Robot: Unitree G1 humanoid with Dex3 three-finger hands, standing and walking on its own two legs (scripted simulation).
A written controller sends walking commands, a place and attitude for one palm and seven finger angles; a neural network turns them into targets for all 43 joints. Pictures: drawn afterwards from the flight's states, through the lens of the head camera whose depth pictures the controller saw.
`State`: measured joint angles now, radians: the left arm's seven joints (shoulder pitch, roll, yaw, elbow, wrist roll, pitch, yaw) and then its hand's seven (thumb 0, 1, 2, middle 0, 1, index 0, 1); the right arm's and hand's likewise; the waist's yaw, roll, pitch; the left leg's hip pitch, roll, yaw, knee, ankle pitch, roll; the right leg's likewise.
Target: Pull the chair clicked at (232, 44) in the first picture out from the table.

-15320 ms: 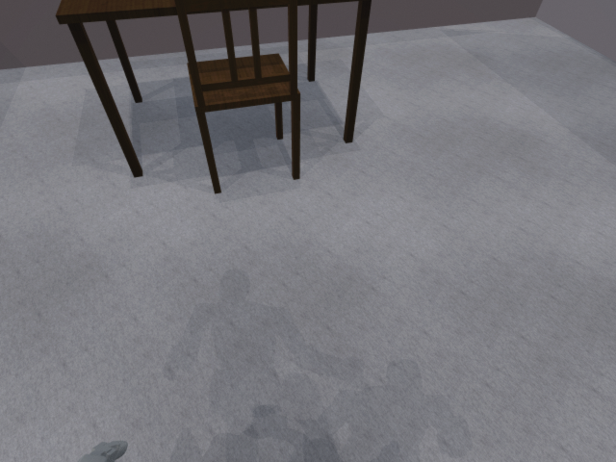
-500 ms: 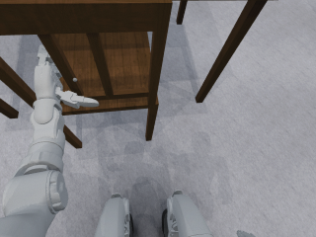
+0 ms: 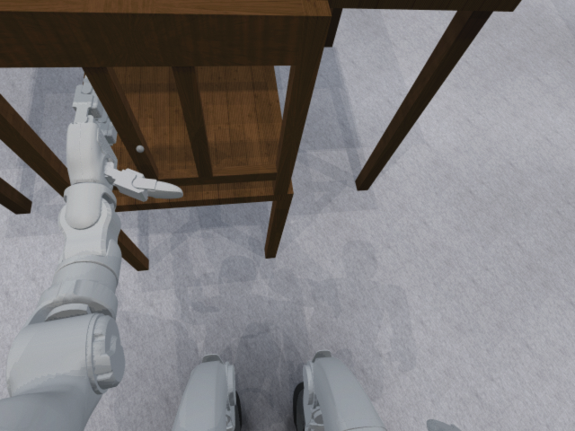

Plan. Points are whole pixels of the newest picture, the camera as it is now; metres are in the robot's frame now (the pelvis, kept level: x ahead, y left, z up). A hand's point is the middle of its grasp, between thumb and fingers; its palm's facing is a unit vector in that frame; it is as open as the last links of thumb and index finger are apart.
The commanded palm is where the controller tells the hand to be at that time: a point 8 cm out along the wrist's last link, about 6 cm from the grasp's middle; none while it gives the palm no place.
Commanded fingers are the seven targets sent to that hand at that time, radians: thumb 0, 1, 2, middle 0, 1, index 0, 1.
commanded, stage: hook a spindle and tug to test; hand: left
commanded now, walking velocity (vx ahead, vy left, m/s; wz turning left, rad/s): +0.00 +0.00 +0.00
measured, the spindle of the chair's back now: (129, 130) +0.52 +0.20 +0.01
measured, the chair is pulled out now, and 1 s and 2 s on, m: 0.00 0.00 0.05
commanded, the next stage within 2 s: step backward, pulling the chair out in 1.50 s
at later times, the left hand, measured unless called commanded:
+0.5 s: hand (145, 145) +0.49 +0.17 +0.02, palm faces +0.13 -0.99 -0.03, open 13.4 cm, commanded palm +0.45 +0.20 +0.02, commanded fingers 0.00 0.12 0.56 -0.50 -1.45 -0.50 -1.45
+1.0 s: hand (145, 148) +0.48 +0.17 +0.03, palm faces +0.12 -0.99 -0.01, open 5.7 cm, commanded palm +0.45 +0.20 +0.02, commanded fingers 0.00 0.90 0.90 -0.50 -1.45 -0.50 -1.45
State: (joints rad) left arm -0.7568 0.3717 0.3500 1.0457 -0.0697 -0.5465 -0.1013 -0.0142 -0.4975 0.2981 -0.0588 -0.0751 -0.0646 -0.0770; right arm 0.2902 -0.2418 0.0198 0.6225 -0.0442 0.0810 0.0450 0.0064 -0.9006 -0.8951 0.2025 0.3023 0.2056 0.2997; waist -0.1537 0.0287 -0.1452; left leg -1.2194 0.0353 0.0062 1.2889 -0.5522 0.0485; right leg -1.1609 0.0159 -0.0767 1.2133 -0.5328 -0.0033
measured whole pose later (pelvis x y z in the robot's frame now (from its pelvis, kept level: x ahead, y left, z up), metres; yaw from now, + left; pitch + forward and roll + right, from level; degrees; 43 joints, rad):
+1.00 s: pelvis +0.02 -0.01 +0.01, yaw +0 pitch +27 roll -3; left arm -0.64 0.31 0.30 0.91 -0.12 -0.52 -0.06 0.00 0.70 0.79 -0.38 -1.38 -0.38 -1.43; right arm 0.29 -0.23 0.00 0.62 -0.04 0.09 0.06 0.01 -0.90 -0.90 0.20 0.30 0.20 0.30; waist -0.12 0.03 -0.15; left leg -1.15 0.04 0.01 1.23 -0.56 0.04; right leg -1.10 0.02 -0.07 1.17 -0.55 -0.01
